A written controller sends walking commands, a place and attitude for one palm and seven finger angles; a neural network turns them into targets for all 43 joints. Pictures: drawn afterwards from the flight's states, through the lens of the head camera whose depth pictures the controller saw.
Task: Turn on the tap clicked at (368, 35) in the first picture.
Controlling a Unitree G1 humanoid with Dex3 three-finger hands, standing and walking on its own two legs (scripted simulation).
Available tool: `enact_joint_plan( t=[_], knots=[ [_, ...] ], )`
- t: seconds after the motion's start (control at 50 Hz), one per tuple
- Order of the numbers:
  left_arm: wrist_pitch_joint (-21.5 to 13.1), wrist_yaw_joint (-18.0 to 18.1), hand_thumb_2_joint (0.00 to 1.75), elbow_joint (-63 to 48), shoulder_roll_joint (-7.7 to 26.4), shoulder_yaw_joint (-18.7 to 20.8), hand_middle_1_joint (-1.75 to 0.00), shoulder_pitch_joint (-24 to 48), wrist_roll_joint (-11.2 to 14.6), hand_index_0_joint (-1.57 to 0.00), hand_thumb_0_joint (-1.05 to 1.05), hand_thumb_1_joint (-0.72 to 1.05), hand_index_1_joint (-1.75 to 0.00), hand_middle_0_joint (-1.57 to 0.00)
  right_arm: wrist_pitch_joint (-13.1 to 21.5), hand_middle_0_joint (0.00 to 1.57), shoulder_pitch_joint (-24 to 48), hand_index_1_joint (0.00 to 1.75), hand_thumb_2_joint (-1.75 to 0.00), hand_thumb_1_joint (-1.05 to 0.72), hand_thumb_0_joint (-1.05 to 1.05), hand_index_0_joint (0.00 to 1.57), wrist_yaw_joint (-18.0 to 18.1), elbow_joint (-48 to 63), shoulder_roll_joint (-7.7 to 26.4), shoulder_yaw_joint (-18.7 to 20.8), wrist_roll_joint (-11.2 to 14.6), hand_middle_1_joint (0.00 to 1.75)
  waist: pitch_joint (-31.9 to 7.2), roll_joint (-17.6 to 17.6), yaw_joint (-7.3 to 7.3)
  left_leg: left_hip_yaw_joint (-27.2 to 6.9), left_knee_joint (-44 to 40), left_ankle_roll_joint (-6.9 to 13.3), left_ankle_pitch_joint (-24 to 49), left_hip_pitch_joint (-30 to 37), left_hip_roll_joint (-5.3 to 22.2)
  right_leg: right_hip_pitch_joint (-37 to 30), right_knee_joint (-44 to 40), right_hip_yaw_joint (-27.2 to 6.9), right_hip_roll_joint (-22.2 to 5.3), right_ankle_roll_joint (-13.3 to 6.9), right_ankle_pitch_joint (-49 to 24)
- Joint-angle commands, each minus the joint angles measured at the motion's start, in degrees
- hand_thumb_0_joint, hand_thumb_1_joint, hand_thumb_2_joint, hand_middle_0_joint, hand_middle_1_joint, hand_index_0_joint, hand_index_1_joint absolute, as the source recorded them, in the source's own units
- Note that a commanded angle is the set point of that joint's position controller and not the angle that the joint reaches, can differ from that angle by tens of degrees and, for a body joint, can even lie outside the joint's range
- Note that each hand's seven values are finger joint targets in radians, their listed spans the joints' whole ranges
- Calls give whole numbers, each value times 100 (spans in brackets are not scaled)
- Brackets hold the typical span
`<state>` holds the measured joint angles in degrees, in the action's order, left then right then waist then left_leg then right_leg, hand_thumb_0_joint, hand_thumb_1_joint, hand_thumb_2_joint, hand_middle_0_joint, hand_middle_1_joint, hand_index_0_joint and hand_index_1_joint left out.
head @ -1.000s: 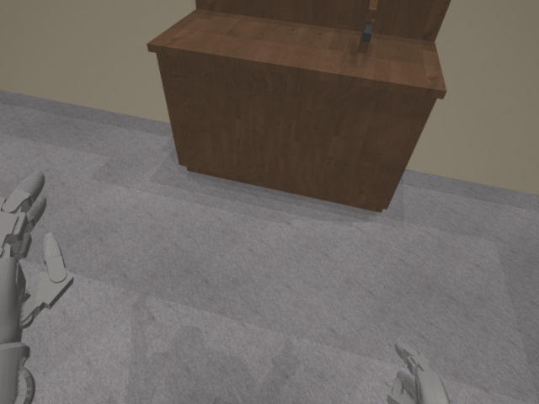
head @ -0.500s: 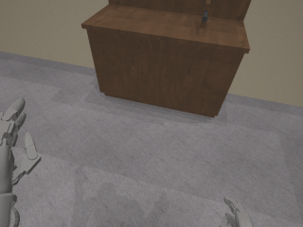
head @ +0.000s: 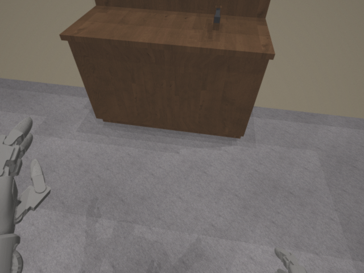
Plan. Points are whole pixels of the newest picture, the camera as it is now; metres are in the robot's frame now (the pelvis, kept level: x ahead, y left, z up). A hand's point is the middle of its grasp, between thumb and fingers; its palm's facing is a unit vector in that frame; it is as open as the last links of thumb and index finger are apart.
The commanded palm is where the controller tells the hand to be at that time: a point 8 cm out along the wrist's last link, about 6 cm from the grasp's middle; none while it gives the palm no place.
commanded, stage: walk to a spot facing it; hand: left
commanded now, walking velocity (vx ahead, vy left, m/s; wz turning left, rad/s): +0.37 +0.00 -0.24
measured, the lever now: (217, 19) +1.21 -0.11 +0.07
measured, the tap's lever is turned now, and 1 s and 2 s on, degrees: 0 0 0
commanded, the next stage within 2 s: turn to face it in 0.80 s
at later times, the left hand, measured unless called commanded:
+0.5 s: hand (116, 101) +0.42 +0.17 +0.17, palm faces +0.26 -0.81 -0.52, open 7.4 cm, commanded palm +0.37 +0.22 +0.18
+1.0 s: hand (131, 63) +0.58 +0.17 +0.18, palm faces +0.35 -0.86 -0.36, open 7.4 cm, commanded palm +0.54 +0.20 +0.18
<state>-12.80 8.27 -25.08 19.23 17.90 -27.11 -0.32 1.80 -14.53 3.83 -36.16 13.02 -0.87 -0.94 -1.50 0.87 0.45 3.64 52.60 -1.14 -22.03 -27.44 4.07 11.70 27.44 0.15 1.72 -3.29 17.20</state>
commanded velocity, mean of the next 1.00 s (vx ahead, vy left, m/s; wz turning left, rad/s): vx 0.30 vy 0.00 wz -0.09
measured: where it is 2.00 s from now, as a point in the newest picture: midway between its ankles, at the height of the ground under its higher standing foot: (204, 259)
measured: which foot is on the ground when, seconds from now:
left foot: up 0.00-0.10, down 0.12-0.52, up 0.54-0.96, down 0.98-1.00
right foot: down 0.00-0.14, up 0.16-0.48, down 0.50-0.98, up 1.00-1.00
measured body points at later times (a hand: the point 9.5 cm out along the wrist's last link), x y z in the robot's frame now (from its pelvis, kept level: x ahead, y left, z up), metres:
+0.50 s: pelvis +0.16 -0.03 -0.02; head +0.18 -0.05 +0.43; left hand +0.40 +0.21 +0.20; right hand +0.27 -0.25 -0.13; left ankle +0.09 +0.14 -0.74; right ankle +0.23 -0.14 -0.74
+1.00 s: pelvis +0.34 -0.05 -0.02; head +0.34 -0.04 +0.43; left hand +0.55 +0.21 +0.19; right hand +0.46 -0.32 -0.10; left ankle +0.44 +0.04 -0.74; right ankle +0.23 -0.14 -0.73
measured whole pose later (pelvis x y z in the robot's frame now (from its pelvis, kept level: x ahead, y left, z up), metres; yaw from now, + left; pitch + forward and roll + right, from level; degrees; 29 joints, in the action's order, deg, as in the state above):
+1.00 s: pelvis +0.34 -0.05 -0.02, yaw -9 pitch -2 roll +1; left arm -13.2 10.2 -30.6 21.1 22.8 -25.9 1.3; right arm 1.7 -12.9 4.8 -33.2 12.6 2.1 -0.1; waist 1.7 2.5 -1.1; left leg 12.1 34.4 2.1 -9.4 -21.5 3.9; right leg 8.6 42.2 8.2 -5.1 0.0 28.6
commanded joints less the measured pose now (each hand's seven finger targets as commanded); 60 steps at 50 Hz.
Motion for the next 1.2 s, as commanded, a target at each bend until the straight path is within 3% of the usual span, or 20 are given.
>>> enact_joint_plan(
  t=[0.0,0.08,0.12,0.14,0.28,0.38,0.44,0.46,0.48,0.5,0.54,0.6,0.72,0.84,0.9,0.92,0.96,0.98,1.1,1.18],
  knots=[
    [-389,182,90,-1379,1204,960,-30,321,132,-20,0,90,-30,-20,330,20,803,30,-90,-90,0,20,36,1105,346,177,22,30,-458,543,-175,405,-1504,43,373,142,-57,-755,-724,-1126,-1233,-828,-1650],
    [-346,165,90,-1520,966,764,-30,195,201,-20,0,90,-30,-20,421,20,451,30,-90,-90,0,20,118,1150,553,337,59,30,-836,-155,58,303,-2858,258,1339,2543,100,257,875,-639,-668,-228,-1478],
    [-470,213,90,-1893,1054,821,-30,332,186,-20,0,90,-30,-20,389,20,534,30,-90,-90,0,20,115,1196,680,384,57,30,-995,-1834,40,-2314,-3320,1125,1686,3948,2082,2342,3112,130,-34,268,1530],
    [-476,200,90,-1546,1202,883,-30,365,122,-20,0,90,-30,-20,408,20,564,30,-90,-90,0,20,93,1118,593,322,45,30,-663,-1451,45,-2611,-3671,1313,1009,3391,2285,2571,3872,-41,-117,231,1596],
    [-235,106,90,-1762,1098,794,-30,517,17,-20,0,90,-30,-20,509,20,592,30,-90,-90,0,20,43,933,523,291,49,30,96,-1278,-34,-77,-3707,849,1458,2061,1645,2336,3002,502,-744,406,230],
    [-209,83,90,-1285,1144,974,-30,425,58,-20,0,90,-30,-20,530,20,637,30,-90,-90,0,20,43,996,481,281,3,30,198,-1506,44,540,-3619,694,1750,1727,1605,1267,1431,1123,-496,400,-191],
    [-159,62,90,-1039,1177,1035,-30,424,84,-20,0,90,-30,-20,462,20,670,30,-90,-90,0,20,38,939,423,303,70,30,-373,-808,-128,949,-1757,542,2096,1479,1273,-344,483,1444,-113,309,-539],
    [-129,65,90,-1111,1211,1017,-30,489,69,-20,0,90,-30,-20,451,20,645,30,-90,-90,0,20,15,934,361,323,119,30,-654,-86,-186,1039,-467,438,1914,1089,951,-964,185,964,-330,140,-502],
    [-91,76,90,-1016,1274,1024,-30,410,31,-20,0,90,-30,-20,418,20,647,30,-90,-90,0,20,-5,989,197,320,152,30,-866,1368,-149,1098,1211,267,506,-141,320,-1611,-205,-1129,-1469,-427,-713],
    [-120,109,90,-1198,1572,1369,-30,399,117,-20,0,90,-30,-20,439,20,915,30,-90,-90,0,20,-30,1136,294,298,125,30,-893,1880,-207,356,2406,159,-1083,-1297,-131,-1891,-761,-3151,-2347,-901,-1425],
    [-250,50,90,-1375,1516,1343,-30,372,187,-20,0,90,-30,-20,440,20,746,30,-90,-90,0,20,-110,871,410,386,113,30,-844,950,-134,-508,2842,100,-557,-1285,296,-1371,-949,-2894,-2471,-883,-226],
    [-387,88,90,-1981,1497,1382,-30,140,111,-20,0,90,-30,-20,209,20,1010,30,-90,-90,0,20,-168,793,347,296,108,30,-707,155,-12,-467,2828,-66,153,-1523,496,-1040,-824,-1367,-2271,-794,-925],
    [-417,180,90,-1887,1412,1454,-30,-172,200,-20,0,90,-30,-20,147,20,749,30,-90,-90,0,20,-92,878,376,405,84,30,-368,268,21,-41,460,-59,742,-990,556,-535,-947,-35,-1970,-633,-1847],
    [-276,262,90,-1360,1149,1165,-30,-65,203,-20,0,90,-30,-20,240,20,613,30,-90,-90,0,20,-1,1103,336,425,109,30,-147,710,-176,734,-1307,100,971,-43,116,-699,-647,216,-1854,-475,-2355],
    [-253,259,90,-1466,1086,866,-30,473,172,-20,0,90,-30,-20,253,20,505,30,-90,-90,0,20,88,1134,397,431,105,30,-199,480,6,945,-2296,153,1530,1269,-149,-345,298,498,-1542,-204,-2702],
    [-317,251,90,-1626,1123,826,-30,736,165,-20,0,90,-30,-20,271,20,461,30,-90,-90,0,20,139,1145,463,453,99,30,-444,100,95,821,-2570,219,1813,1983,-93,-122,1054,590,-1321,-30,-2646],
    [-437,258,90,-1848,1178,846,-30,1062,199,-20,0,90,-30,-20,270,20,529,30,-90,-90,0,20,139,1195,611,423,112,30,-907,-1689,-11,-1854,-2838,1128,3896,3506,1888,1655,3208,552,-408,326,1328],
    [-486,258,90,-1713,1350,784,-30,1319,138,-20,0,90,-30,-20,300,20,603,30,-90,-90,0,20,84,1256,499,309,95,30,-739,-1409,-54,-2443,-3070,1382,3853,3177,2277,1938,4112,71,-259,302,1997],
    [-479,123,90,-2670,1329,994,-30,961,195,-20,0,90,-30,-20,477,20,785,30,-90,-90,0,20,-158,1105,489,367,45,30,-486,-1635,-160,-211,-3394,868,2104,1693,1778,1579,3401,196,-723,500,714],
    [-403,100,90,-2071,1058,1055,-30,418,217,-20,0,90,-30,-20,635,20,663,30,-90,-90,0,20,-290,1156,483,386,57,30,-490,-1645,-74,266,-3501,634,1996,1507,1811,1132,2274,636,-554,591,302]
  ],
)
